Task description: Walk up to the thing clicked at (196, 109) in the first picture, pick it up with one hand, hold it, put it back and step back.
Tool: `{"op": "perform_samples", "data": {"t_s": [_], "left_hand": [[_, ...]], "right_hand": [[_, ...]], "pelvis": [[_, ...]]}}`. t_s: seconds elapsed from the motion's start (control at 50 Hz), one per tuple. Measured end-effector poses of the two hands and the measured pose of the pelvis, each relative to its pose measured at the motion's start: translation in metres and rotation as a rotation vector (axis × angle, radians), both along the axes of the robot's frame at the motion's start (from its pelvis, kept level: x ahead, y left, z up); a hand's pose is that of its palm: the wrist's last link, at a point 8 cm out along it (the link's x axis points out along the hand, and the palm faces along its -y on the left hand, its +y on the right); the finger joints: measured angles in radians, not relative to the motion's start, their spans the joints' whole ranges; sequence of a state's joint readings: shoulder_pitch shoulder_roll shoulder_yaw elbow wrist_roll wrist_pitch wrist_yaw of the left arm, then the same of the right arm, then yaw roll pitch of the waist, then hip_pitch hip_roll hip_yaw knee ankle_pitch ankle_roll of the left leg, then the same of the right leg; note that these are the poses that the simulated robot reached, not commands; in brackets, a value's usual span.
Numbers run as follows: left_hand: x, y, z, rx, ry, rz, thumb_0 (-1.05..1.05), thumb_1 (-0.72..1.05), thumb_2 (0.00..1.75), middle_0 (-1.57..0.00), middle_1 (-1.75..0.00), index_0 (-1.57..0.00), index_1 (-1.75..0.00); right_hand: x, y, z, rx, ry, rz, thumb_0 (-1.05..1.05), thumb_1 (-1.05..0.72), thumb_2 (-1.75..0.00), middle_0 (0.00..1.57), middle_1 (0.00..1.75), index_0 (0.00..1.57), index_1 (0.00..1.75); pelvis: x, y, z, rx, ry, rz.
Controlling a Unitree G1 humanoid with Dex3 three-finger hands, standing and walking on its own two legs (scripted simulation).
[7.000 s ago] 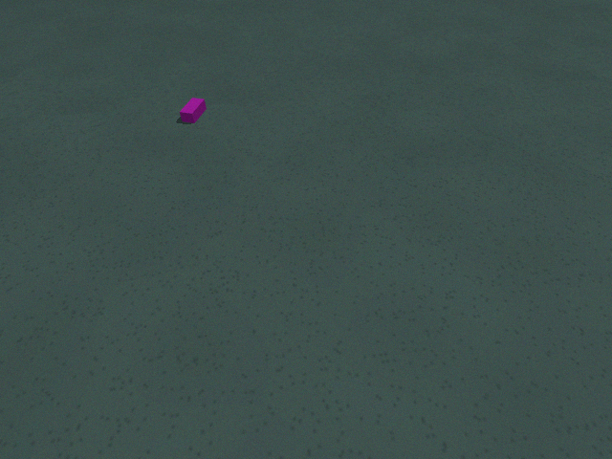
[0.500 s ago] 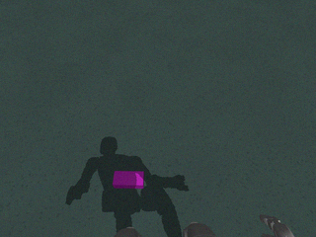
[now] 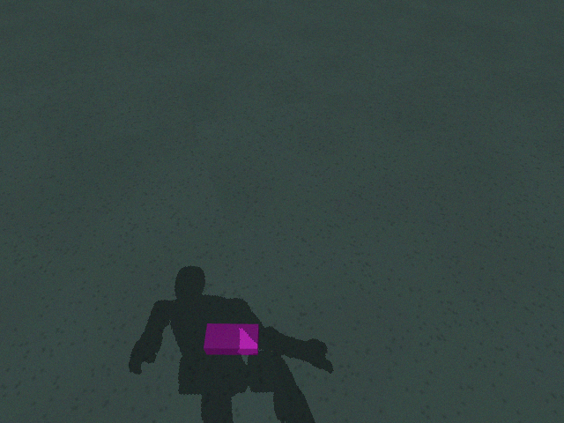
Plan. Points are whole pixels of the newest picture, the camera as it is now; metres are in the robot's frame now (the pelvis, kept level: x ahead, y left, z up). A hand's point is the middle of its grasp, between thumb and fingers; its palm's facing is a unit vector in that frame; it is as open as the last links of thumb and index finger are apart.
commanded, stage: walk up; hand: left
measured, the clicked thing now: (232, 339) +0.49 +0.16 -0.74
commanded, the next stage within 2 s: stand in 0.80 s
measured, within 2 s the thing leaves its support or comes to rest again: neither
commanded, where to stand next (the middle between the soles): +0.10 -0.01 m, yaw -1 degrees
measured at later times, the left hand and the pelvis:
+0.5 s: hand out of the picture +0.08 +0.25 -0.15, palm faces +0.00 -0.95 -0.32, open 7.4 cm; pelvis +0.00 -0.01 +0.01, yaw +0 degrees
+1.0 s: hand out of the picture +0.10 +0.25 -0.15, palm faces -0.01 -0.94 -0.34, open 7.4 cm; pelvis +0.02 -0.01 +0.01, yaw +1 degrees
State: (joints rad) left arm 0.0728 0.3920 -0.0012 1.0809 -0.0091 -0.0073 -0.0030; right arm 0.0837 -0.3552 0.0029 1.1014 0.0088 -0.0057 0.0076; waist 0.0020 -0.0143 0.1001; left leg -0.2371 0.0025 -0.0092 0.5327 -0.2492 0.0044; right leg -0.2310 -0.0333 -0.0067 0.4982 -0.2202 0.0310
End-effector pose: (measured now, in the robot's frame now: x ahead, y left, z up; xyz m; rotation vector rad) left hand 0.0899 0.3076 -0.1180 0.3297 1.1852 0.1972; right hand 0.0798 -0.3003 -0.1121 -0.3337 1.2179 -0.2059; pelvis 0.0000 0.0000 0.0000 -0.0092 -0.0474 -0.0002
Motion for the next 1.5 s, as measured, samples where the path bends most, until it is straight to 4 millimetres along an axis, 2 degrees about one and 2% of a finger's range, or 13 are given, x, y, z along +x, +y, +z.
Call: {"op": "perform_samples", "data": {"t_s": [0.14,0.24,0.56,0.7,0.9,1.1,1.34,1.5], "left_hand": [[-0.007,-0.008,0.009,-0.003,0.013,0.010,0.01,0.90,0.90,-0.20,-0.30,-0.20,-0.30],[-0.010,-0.013,0.011,-0.011,0.017,0.021,0.01,0.90,0.90,-0.20,-0.30,-0.20,-0.30],[-0.018,-0.017,0.005,-0.033,0.065,0.041,0.01,0.90,0.90,-0.20,-0.30,-0.20,-0.30],[-0.011,-0.016,0.006,-0.031,0.062,0.041,0.01,0.90,0.90,-0.20,-0.30,-0.20,-0.30],[-0.001,-0.016,0.010,-0.018,0.044,0.031,0.01,0.90,0.90,-0.20,-0.30,-0.20,-0.30],[0.005,-0.017,0.009,-0.016,0.063,0.034,0.01,0.90,0.90,-0.20,-0.30,-0.20,-0.30],[0.025,-0.022,0.011,-0.018,0.040,0.030,0.01,0.90,0.90,-0.20,-0.30,-0.20,-0.30],[0.033,-0.023,0.013,-0.013,0.028,0.026,0.01,0.90,0.90,-0.20,-0.30,-0.20,-0.30]], "right_hand": [[0.015,0.000,0.003,0.025,-0.035,0.011,0.01,-0.90,-0.89,0.20,0.30,0.20,0.30],[0.018,-0.001,0.005,0.033,-0.041,0.014,0.00,-0.90,-0.89,0.20,0.30,0.20,0.30],[-0.005,-0.005,0.006,0.015,0.039,-0.021,0.00,-0.90,-0.89,0.20,0.30,0.20,0.30],[-0.003,-0.002,0.004,0.020,0.041,-0.024,0.00,-0.90,-0.89,0.20,0.30,0.20,0.30],[0.013,0.002,0.004,0.032,0.013,-0.007,0.00,-0.90,-0.89,0.20,0.30,0.20,0.30],[0.023,-0.001,0.004,0.028,0.026,-0.006,0.00,-0.90,-0.89,0.20,0.30,0.20,0.30],[0.042,-0.006,0.007,0.018,0.005,-0.003,0.00,-0.90,-0.89,0.20,0.30,0.20,0.30],[0.048,-0.007,0.007,0.022,-0.004,-0.002,0.00,-0.90,-0.89,0.20,0.30,0.20,0.30]], "pelvis": [[-0.002,-0.003,0.007,0.006,-0.002,0.005],[-0.002,-0.005,0.010,0.007,-0.002,0.006],[0.005,-0.006,0.012,0.006,0.011,0.006],[0.009,-0.005,0.013,0.007,0.014,0.008],[0.015,-0.005,0.013,0.010,0.022,0.008],[0.029,-0.007,0.013,0.011,0.034,0.010],[0.040,-0.010,0.014,0.010,0.032,0.010],[0.043,-0.012,0.014,0.010,0.028,0.010]]}}
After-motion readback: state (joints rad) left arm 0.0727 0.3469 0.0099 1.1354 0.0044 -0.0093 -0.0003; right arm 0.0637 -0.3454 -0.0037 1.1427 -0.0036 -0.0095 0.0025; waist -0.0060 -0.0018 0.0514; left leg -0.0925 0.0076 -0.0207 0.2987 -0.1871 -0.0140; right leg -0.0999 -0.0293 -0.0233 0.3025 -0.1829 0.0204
